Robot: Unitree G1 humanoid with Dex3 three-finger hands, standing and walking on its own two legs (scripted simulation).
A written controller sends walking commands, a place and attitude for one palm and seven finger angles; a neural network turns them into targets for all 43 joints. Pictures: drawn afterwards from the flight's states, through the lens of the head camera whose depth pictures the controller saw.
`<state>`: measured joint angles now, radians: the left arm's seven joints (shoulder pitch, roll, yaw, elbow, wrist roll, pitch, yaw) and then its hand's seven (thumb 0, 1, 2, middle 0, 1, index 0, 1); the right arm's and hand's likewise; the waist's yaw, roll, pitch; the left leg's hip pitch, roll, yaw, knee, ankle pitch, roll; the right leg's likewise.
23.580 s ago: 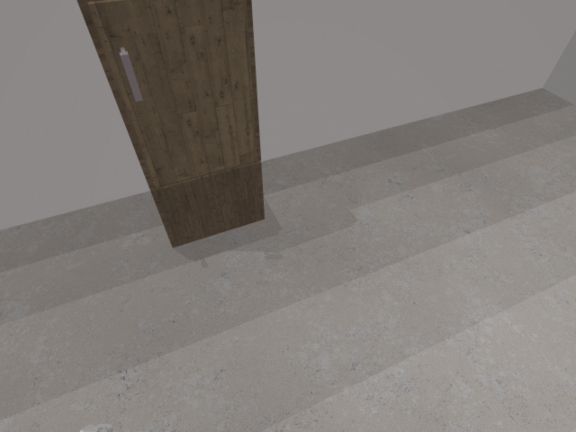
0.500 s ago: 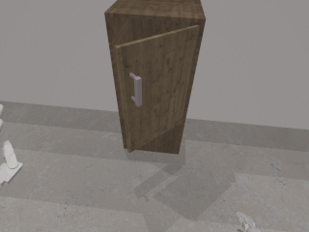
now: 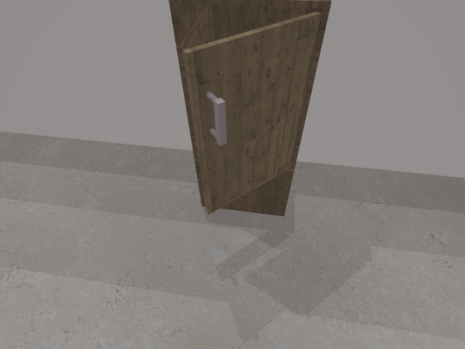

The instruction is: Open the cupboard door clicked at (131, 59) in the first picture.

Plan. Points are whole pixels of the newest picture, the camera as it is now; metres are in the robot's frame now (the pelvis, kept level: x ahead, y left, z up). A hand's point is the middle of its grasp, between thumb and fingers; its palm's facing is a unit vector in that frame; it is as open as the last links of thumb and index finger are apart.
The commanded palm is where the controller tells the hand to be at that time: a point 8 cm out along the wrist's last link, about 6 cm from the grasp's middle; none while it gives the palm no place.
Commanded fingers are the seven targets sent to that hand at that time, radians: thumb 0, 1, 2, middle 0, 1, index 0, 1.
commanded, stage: let the arm hang, fingers relaxed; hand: left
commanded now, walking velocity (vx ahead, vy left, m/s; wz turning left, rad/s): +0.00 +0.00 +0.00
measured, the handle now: (216, 119) +0.63 +0.05 +0.05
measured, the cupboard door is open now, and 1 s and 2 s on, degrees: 43 43 43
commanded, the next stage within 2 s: look to check the result in 0.84 s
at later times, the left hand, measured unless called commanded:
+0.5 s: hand out of the picture -0.01 +0.21 -0.15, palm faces +0.04 -0.97 -0.26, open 7.4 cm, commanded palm none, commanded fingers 0.00 0.90 0.90 -0.20 -0.30 -0.20 -0.30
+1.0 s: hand out of the picture +0.07 +0.24 -0.14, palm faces +0.00 -0.94 -0.33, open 7.4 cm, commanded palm none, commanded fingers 0.00 0.90 0.90 -0.20 -0.30 -0.20 -0.30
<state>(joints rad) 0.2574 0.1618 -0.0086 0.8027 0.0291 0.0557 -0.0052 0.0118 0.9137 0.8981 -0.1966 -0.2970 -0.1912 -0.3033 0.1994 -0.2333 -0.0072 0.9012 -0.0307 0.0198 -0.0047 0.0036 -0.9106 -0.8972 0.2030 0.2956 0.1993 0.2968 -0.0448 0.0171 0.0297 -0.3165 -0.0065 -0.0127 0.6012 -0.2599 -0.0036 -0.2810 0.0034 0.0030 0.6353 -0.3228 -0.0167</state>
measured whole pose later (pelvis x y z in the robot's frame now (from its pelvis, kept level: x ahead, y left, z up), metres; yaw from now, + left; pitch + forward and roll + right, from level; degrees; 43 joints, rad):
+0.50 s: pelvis -0.01 +0.01 +0.02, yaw +1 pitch -2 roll +0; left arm 0.24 0.20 0.03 1.14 0.02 0.01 0.01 0.01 0.91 0.90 -0.20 -0.30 -0.20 -0.30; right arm 0.23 -0.19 -0.02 1.13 -0.03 0.02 -0.02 0.00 -0.91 -0.90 0.20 0.30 0.20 0.30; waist 0.00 0.03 0.06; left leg -0.23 -0.01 -0.02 0.41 -0.14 0.00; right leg -0.19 -0.01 -0.01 0.44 -0.21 0.00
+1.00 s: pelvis +0.01 +0.01 +0.02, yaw +1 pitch -2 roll +0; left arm 0.11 0.29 0.03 1.13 0.02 -0.01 0.00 0.01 0.91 0.90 -0.20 -0.30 -0.20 -0.30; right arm 0.12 -0.30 -0.02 1.13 -0.02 0.00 -0.01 0.00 -0.91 -0.90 0.20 0.30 0.20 0.30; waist -0.01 0.03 0.07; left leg -0.18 -0.01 -0.02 0.35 -0.13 0.00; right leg -0.14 0.00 0.00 0.37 -0.20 0.00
